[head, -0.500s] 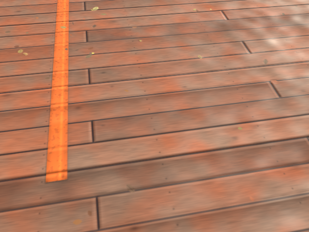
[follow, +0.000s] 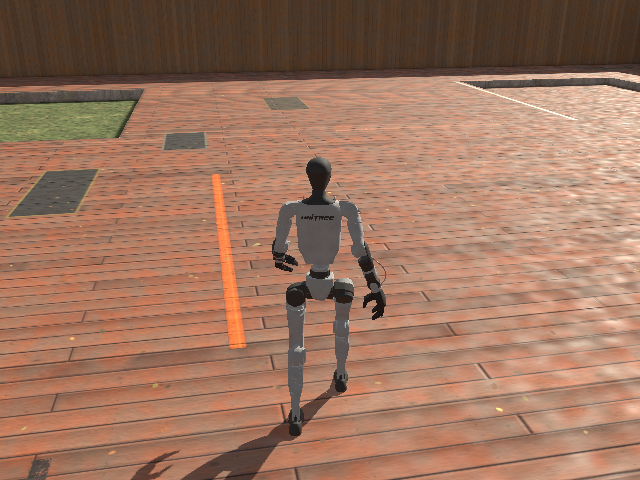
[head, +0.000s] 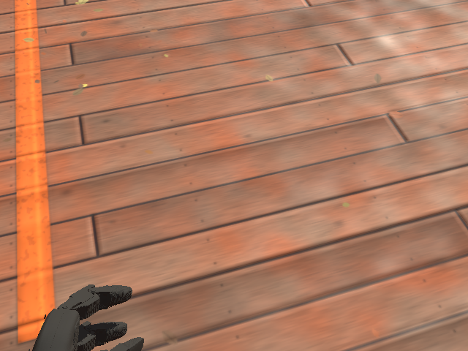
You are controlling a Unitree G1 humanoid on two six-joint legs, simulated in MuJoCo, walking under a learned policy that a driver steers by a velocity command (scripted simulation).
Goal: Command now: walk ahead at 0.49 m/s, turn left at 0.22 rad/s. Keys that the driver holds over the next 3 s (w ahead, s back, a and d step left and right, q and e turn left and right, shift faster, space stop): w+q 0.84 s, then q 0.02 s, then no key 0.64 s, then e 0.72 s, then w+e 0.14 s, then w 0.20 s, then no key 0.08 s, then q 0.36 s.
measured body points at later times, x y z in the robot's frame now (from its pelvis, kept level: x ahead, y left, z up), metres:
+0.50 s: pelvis +0.27 +0.02 +0.01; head +0.30 +0.04 +0.45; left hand +0.24 +0.31 -0.12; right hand +0.53 -0.16 -0.08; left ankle +0.40 +0.17 -0.70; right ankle +0.15 -0.12 -0.72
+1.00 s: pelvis +0.54 +0.12 +0.01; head +0.56 +0.15 +0.46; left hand +0.62 +0.44 -0.07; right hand +0.74 -0.12 -0.09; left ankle +0.40 +0.16 -0.72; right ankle +0.75 +0.09 -0.70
